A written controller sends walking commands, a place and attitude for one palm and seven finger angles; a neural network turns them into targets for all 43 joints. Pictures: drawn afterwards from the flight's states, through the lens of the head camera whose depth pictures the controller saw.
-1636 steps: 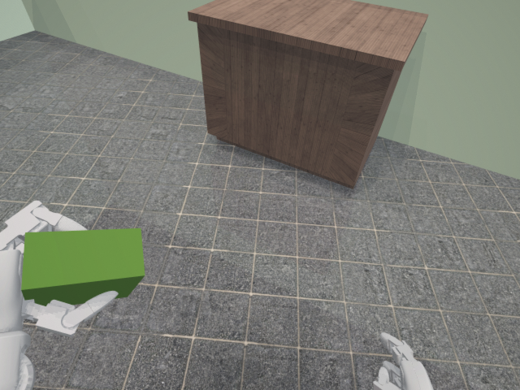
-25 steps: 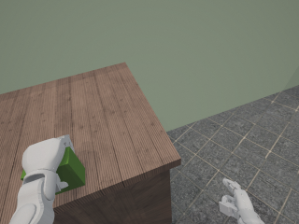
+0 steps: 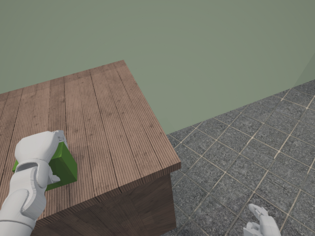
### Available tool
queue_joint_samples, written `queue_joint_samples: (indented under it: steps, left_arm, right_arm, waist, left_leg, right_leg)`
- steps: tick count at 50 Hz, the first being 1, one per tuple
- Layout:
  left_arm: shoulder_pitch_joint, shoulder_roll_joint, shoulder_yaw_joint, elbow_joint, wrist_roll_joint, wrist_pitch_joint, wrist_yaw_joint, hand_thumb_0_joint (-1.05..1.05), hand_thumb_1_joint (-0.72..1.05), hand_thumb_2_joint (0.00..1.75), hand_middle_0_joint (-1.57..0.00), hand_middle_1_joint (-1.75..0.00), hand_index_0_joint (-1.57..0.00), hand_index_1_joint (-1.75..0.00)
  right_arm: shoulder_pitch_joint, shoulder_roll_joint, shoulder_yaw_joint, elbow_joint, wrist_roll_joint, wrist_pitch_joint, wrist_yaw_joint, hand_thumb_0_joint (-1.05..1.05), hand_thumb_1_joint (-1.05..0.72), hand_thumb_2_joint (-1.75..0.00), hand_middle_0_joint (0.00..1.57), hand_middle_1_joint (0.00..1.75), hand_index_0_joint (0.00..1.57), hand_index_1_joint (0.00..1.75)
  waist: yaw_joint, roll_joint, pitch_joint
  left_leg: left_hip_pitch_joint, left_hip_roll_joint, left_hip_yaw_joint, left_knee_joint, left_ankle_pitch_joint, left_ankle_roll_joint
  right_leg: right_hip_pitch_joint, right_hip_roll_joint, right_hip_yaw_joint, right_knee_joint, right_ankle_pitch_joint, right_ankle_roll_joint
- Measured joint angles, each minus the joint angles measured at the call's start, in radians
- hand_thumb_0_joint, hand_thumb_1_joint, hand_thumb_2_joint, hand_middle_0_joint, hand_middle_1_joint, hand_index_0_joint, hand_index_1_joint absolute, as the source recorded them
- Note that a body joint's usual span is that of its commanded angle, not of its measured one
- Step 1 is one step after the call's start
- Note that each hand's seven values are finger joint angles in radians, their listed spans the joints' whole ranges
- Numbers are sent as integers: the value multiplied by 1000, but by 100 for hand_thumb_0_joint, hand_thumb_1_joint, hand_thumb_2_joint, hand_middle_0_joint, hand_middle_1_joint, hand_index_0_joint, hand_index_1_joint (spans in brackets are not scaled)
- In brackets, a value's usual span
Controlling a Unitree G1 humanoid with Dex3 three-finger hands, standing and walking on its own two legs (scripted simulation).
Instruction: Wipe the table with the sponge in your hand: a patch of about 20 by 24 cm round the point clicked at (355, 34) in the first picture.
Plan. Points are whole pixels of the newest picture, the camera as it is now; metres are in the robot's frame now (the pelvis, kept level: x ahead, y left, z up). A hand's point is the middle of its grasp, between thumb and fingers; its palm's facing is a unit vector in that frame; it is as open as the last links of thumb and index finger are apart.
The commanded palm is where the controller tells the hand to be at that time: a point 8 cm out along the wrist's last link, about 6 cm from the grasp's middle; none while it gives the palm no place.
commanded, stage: wipe forward along the first lane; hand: left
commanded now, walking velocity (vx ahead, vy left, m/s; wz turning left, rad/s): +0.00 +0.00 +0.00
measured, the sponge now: (52, 171) +0.24 +0.33 +0.04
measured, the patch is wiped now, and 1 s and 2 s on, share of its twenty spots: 0.10 0.40 0.70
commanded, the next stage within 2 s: slide across to the middle lane in 0.96 s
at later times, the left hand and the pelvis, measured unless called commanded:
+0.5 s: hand (51, 141) +0.31 +0.35 +0.09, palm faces -0.13 +0.02 -0.99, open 10.0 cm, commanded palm +0.31 +0.36 +0.12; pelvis -0.01 -0.02 -0.01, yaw +0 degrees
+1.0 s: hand (51, 127) +0.36 +0.38 +0.09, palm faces -0.13 +0.02 -0.99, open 10.0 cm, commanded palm +0.35 +0.39 +0.12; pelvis +0.00 +0.00 -0.01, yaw +0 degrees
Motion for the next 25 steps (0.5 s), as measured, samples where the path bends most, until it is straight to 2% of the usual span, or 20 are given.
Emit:
queue_joint_samples:
  steps: [6,13,17,25]
  left_arm:
    - [-88,24,8,110,0,-35,6,0,-54,107,-79,-132,-79,-132]
    - [-212,63,20,279,11,-74,-3,1,-54,108,-79,-132,-79,-133]
    - [-262,88,36,358,13,-111,-19,1,-54,109,-79,-133,-79,-133]
    - [-325,128,83,475,30,-196,-12,2,-54,109,-79,-133,-79,-133]
  right_arm:
    - [3,5,4,14,6,-3,-5,1,-91,-90,20,29,20,30]
    - [9,4,10,14,12,-1,-5,1,-91,-90,20,29,20,30]
    - [26,-2,8,11,13,2,-4,1,-91,-90,20,29,20,30]
    - [69,-22,-8,14,17,15,5,1,-91,-90,20,29,20,30]
  waist:
    - [-4,-7,-4]
    - [-24,-14,-9]
    - [-35,-18,-13]
    - [-52,-21,-22]
  left_leg:
    - [-35,3,-8,19,-3,10]
    - [-82,9,-17,45,-8,19]
    - [-107,14,-19,62,-16,25]
    - [-158,21,-18,98,-33,30]
  right_leg:
    - [-33,5,-10,16,0,-9]
    - [-77,13,-20,37,-1,-21]
    - [-99,20,-21,47,-3,-27]
    - [-149,29,-20,74,-13,-33]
